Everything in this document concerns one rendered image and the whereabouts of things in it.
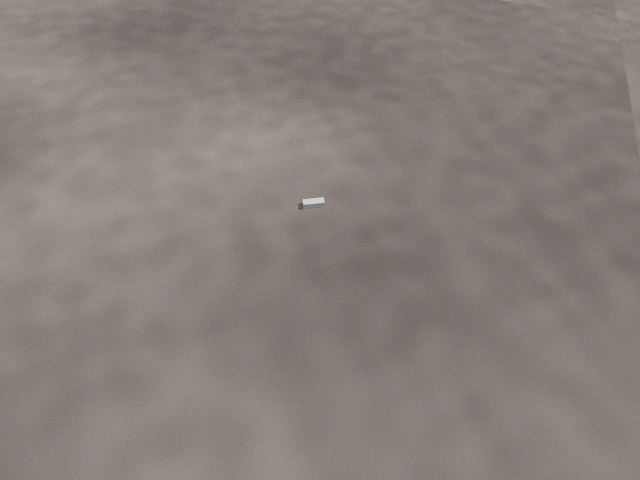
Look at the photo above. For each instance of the small box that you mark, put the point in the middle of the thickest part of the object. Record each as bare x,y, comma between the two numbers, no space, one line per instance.
313,203

